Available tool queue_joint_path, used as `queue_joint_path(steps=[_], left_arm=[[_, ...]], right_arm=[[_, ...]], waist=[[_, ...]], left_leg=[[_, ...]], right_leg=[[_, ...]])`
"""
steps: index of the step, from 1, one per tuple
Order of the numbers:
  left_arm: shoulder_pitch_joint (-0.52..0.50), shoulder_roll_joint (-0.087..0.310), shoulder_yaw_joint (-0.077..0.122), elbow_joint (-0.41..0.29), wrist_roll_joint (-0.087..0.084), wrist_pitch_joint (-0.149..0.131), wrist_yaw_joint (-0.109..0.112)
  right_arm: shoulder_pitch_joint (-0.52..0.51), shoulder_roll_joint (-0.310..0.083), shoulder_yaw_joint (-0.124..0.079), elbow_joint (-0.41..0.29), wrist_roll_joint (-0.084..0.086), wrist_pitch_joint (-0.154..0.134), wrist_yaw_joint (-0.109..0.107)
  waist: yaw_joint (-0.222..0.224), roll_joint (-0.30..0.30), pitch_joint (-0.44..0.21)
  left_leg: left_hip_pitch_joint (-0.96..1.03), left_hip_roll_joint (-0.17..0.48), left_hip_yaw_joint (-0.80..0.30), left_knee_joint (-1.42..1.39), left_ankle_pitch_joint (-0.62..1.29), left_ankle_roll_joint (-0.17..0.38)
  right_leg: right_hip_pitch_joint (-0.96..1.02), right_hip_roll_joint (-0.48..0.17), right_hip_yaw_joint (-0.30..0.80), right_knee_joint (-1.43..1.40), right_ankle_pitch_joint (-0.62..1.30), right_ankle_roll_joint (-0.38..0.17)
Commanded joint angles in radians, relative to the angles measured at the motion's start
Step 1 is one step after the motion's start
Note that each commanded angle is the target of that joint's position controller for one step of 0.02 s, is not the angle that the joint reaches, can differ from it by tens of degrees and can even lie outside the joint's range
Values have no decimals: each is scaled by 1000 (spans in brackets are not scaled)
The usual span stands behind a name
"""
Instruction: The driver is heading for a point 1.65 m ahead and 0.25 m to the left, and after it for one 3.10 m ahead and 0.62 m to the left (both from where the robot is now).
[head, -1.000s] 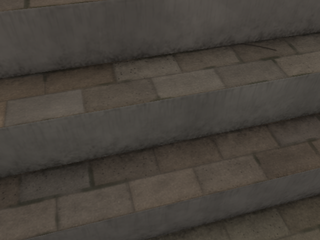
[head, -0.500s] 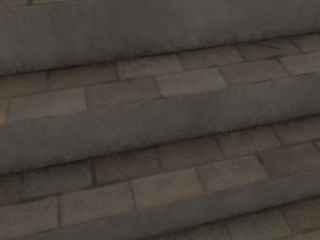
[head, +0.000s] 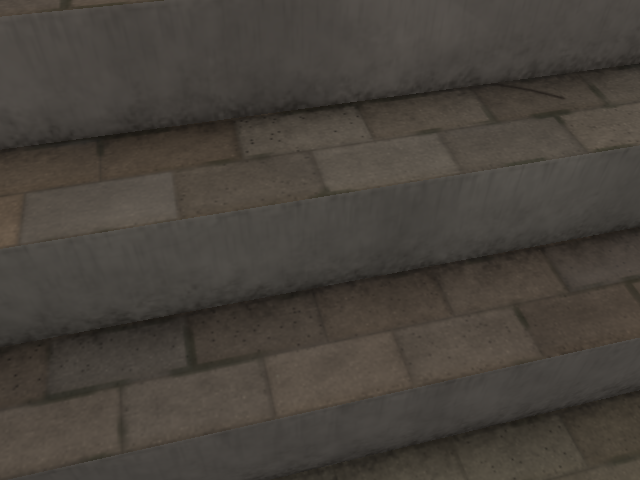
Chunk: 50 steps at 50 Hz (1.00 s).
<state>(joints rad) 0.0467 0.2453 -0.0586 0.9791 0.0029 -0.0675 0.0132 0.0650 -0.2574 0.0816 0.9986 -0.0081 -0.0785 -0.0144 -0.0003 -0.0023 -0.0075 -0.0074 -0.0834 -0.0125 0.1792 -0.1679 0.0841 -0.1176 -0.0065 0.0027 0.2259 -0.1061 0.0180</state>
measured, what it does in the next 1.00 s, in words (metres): stands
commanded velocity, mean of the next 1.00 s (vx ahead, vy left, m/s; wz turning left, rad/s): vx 0.50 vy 0.00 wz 0.00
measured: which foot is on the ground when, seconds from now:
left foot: down 0.00-1.00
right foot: down 0.00-1.00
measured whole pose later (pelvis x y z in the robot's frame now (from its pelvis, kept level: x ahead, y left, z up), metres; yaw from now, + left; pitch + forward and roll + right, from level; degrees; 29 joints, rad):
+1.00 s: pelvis +0.00 +0.01 +0.00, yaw +1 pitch +0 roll +0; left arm 0.05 0.24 -0.06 0.98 0.00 -0.06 0.01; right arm 0.07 -0.26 0.08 0.99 -0.01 -0.08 -0.01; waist 0.00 0.00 -0.01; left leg -0.01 -0.10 -0.03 0.18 -0.16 0.09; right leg -0.12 -0.03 0.00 0.24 -0.12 0.03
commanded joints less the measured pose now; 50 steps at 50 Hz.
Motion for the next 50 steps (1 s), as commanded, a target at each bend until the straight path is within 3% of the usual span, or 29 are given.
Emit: queue_joint_path(steps=[1, 50], left_arm=[[-71, 104, 21, -59, -1, -13, 3], [-67, 102, 23, -55, 0, -8, 3]], right_arm=[[-61, -116, -22, -53, 1, -13, -3], [-56, -117, -23, -66, -1, -10, -2]], waist=[[0, 6, -68], [1, 7, -70]], left_leg=[[-3, 209, -129, -5, 270, -40], [4, 205, -141, -1, 317, -39]], right_leg=[[35, -128, 103, 1, 157, -17], [24, -129, 87, 17, 146, -8]])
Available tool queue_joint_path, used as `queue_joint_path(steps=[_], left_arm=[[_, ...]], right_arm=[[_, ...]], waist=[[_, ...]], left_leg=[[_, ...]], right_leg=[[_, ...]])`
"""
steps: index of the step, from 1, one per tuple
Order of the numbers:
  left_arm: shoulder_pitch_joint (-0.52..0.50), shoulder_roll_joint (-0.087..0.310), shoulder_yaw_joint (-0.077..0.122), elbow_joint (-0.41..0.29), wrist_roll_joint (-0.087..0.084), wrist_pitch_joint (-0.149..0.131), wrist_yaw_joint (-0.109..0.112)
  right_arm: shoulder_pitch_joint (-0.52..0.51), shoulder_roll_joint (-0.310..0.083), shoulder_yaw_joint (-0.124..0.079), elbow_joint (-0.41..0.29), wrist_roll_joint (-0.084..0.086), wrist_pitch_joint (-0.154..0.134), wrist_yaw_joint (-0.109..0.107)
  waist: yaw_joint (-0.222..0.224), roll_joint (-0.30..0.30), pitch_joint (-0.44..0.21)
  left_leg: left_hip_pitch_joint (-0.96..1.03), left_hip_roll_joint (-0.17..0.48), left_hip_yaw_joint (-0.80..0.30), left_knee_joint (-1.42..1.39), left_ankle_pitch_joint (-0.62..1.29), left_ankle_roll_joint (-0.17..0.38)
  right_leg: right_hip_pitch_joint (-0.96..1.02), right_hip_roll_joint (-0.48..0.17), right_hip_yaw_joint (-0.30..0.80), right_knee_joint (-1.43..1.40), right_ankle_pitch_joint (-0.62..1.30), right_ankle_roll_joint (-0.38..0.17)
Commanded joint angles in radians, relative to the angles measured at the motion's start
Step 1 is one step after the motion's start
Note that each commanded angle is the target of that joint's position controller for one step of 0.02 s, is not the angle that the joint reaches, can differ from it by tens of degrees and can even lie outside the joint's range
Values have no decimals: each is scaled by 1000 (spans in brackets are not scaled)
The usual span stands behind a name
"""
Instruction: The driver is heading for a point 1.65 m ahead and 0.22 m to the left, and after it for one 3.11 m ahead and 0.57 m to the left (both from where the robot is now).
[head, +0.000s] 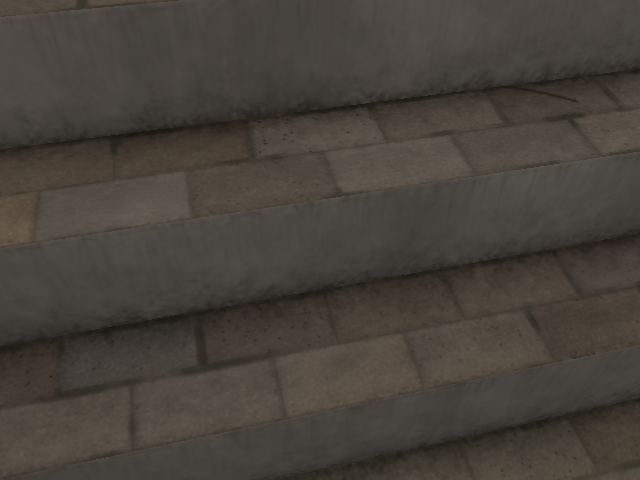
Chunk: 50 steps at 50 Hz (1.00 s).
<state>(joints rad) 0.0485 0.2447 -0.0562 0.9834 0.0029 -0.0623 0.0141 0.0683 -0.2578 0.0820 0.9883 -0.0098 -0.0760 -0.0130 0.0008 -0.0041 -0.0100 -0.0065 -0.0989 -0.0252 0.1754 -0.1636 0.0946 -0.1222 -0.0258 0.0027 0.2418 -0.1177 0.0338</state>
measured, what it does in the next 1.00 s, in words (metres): stands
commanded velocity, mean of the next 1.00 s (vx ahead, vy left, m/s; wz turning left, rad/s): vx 0.50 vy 0.00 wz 0.00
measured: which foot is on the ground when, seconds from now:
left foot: down 0.00-1.00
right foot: down 0.00-1.00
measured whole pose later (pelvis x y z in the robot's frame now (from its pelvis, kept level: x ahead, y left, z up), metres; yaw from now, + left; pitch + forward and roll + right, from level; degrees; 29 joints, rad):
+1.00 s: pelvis +0.00 +0.00 +0.00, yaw +1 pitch +0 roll +0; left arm 0.05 0.24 -0.05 0.98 0.00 -0.06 0.01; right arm 0.07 -0.25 0.08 0.98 -0.01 -0.08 -0.01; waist 0.00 0.00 -0.01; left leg -0.01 -0.10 -0.04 0.18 -0.17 0.09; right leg -0.12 -0.03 0.00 0.24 -0.12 0.03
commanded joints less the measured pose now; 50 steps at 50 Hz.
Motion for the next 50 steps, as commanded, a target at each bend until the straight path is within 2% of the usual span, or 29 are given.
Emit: queue_joint_path(steps=[1, 50], left_arm=[[-68, 103, 20, -60, 0, -13, 3], [-67, 99, 27, -61, 1, -13, 2]], right_arm=[[-59, -116, -23, -56, 1, -13, -3], [-61, -110, -27, -63, 0, -13, -3]], waist=[[0, 9, -67], [2, 7, -67]], left_leg=[[3, 220, -129, 3, 312, -49], [-5, 216, -134, 7, 297, -48]], right_leg=[[29, -110, 87, 1, 157, -23], [36, -111, 85, 0, 163, -24]])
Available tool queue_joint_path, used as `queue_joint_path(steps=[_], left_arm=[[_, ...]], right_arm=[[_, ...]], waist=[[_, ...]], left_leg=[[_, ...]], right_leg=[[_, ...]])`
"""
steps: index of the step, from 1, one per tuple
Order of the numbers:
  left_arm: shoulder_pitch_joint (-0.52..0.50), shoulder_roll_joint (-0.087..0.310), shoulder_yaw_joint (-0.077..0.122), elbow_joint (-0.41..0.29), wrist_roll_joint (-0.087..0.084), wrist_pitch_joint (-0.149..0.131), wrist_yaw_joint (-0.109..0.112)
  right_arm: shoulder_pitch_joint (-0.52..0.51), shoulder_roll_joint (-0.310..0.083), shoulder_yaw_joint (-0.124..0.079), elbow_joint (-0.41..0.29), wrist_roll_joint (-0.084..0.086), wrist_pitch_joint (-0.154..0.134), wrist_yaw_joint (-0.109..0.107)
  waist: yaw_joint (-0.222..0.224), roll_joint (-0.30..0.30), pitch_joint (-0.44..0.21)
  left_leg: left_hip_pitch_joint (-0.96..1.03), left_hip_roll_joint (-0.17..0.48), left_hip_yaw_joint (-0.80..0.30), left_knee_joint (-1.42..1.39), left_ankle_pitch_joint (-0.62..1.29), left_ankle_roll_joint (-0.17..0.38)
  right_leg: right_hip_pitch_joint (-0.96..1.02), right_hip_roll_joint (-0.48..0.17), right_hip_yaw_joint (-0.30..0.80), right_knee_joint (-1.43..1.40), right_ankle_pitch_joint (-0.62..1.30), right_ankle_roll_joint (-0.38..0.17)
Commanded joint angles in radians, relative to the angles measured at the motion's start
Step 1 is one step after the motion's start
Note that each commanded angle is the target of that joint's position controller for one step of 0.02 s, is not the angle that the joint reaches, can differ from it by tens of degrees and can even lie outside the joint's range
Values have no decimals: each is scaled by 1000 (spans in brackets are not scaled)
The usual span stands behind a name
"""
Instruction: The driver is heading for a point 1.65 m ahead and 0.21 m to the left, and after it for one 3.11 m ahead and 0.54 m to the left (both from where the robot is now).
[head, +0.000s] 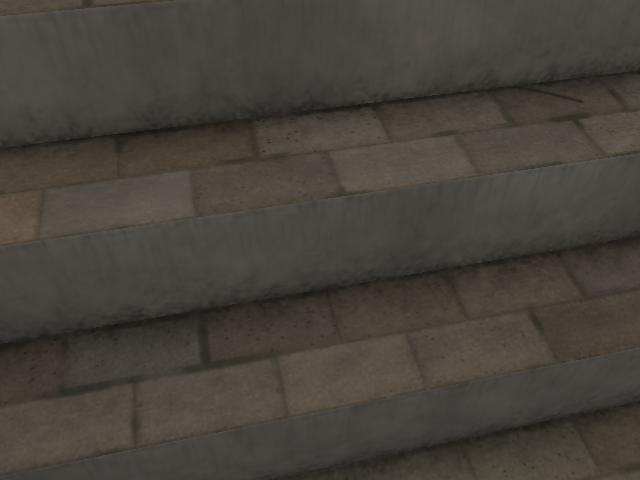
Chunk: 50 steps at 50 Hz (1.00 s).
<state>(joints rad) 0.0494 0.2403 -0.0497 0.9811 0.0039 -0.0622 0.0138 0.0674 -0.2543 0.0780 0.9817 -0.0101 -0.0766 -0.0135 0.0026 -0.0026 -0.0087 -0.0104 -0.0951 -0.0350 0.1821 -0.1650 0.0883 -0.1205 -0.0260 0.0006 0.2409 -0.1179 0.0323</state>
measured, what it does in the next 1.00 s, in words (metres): stands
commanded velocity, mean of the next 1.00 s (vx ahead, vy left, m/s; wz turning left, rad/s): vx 0.43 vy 0.00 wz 0.00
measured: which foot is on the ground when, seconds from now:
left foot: down 0.00-1.00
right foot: down 0.00-1.00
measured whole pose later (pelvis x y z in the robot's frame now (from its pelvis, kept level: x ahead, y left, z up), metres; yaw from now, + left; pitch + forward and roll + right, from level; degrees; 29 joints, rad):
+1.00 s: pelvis +0.00 -0.01 +0.00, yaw +0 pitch -1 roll +0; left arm 0.09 0.25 -0.03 1.02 0.01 -0.05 0.02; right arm 0.11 -0.26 0.06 1.02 -0.01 -0.06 -0.02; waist 0.01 -0.01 0.02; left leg -0.04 -0.09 -0.03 0.26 -0.20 0.08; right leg -0.14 -0.02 0.00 0.30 -0.15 0.03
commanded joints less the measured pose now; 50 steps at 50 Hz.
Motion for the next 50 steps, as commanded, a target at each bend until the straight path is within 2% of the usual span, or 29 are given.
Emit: queue_joint_path(steps=[1, 35, 39, 50], left_arm=[[-68, 103, 20, -59, 0, -13, 3], [-72, 104, 23, -57, 0, -13, 3], [-34, 111, 27, -37, 1, -11, 3], [9, 111, 37, -1, 3, 7, 5]], right_arm=[[-60, -114, -23, -56, 1, -13, -3], [-63, -114, -25, -56, 0, -12, -3], [-25, -123, -32, -37, 3, -8, -4], [17, -120, -41, -2, 5, 13, -12]], waist=[[0, 6, -69], [0, 5, -69], [2, 5, -61], [7, 0, -30]], left_leg=[[-2, 212, -124, 0, 298, -41], [-4, 210, -125, 1, 289, -43], [-9, 210, -115, 30, 321, -42], [-53, 204, -118, 61, 247, -36]], right_leg=[[35, -111, 87, 1, 163, -22], [41, -111, 85, -1, 167, -23], [42, -110, 80, 30, 191, -25], [25, -105, 86, 62, 157, -30]])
